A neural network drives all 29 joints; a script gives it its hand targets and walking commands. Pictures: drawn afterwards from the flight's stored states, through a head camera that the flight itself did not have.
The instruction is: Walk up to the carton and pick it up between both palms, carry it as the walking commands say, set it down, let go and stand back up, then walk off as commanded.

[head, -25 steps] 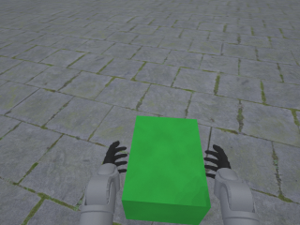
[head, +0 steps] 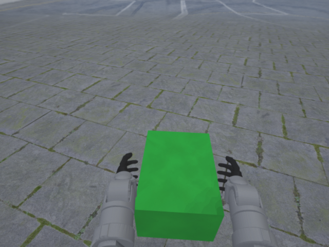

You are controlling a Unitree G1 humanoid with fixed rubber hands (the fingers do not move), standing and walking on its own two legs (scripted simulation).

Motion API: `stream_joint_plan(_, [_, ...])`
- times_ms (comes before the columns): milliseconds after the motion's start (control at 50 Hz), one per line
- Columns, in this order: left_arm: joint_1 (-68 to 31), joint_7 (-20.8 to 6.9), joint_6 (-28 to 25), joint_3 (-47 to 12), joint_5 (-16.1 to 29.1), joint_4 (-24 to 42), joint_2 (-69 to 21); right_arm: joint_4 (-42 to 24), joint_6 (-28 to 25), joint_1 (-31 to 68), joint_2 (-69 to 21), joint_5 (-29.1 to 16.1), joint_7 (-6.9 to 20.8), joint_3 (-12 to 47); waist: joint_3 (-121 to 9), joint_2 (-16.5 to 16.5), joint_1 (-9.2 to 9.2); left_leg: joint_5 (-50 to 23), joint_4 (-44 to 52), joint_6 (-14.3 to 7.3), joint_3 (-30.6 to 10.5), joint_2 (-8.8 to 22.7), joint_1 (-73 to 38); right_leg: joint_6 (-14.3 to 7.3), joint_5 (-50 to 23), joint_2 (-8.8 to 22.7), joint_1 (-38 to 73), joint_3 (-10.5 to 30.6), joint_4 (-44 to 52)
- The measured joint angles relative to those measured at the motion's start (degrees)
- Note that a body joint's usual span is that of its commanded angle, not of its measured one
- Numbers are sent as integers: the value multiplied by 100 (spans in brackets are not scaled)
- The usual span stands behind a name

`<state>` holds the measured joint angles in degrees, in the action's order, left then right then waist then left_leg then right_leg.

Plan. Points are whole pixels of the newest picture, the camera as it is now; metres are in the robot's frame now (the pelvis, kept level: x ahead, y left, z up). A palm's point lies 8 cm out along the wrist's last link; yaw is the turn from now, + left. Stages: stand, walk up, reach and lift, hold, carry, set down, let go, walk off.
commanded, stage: set down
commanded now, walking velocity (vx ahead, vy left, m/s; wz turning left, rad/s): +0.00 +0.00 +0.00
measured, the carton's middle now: (176, 179) +0.37 -0.01 -0.03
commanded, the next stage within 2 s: none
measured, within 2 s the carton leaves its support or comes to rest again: neither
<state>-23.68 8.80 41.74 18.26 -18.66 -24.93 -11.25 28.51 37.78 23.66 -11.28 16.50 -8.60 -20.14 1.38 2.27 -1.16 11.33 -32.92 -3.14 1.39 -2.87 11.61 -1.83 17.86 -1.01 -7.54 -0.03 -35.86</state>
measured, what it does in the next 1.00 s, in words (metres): lowers itself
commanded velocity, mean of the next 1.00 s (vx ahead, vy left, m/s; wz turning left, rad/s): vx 0.00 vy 0.00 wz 0.00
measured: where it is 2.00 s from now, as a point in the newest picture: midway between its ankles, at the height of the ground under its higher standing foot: outside the picture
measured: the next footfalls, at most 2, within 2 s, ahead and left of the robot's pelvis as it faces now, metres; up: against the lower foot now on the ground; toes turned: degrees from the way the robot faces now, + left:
none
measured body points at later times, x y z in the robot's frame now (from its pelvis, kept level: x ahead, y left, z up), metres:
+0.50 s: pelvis +0.02 -0.01 -0.01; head +0.05 +0.00 +0.44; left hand +0.35 +0.12 -0.03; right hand +0.33 -0.18 -0.03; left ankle +0.09 +0.08 -0.72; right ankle +0.03 -0.11 -0.72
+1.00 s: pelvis +0.01 -0.02 -0.06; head +0.15 -0.01 +0.37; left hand +0.38 +0.12 -0.12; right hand +0.37 -0.17 -0.12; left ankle +0.09 +0.08 -0.72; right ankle +0.03 -0.11 -0.72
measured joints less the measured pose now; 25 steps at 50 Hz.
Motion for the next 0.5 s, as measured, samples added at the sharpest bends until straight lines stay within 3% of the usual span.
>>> stream_joint_plan(120, [-507,-256,-401,684,-323,-1085,25,895,-318,421,56,400,123,-609,-116,-63,46,73,-255,66,-114,13,133,-36,43,-127,-113,84,-147])
stream_joint_plan(260, [-368,-739,-754,581,-316,-1011,63,1054,-783,333,349,124,332,-446,143,-70,126,105,-290,53,-13,43,233,2,65,-154,-279,193,-252])
stream_joint_plan(320, [-259,-691,-865,472,-207,-841,110,994,-932,305,309,50,348,-380,250,-46,38,130,-358,67,-37,43,421,3,90,-157,-457,168,-313])
stream_joint_plan(400, [-208,-604,-1142,409,-126,-783,79,811,-1111,231,271,-103,129,-266,283,-93,39,187,-486,82,-37,82,809,5,111,-195,-827,166,-389])
stream_joint_plan(500, [-47,-485,-1479,270,11,-570,73,577,-1448,39,205,-235,64,-102,221,-104,77,190,-535,97,-25,122,1386,-2,97,-235,-1409,179,-428])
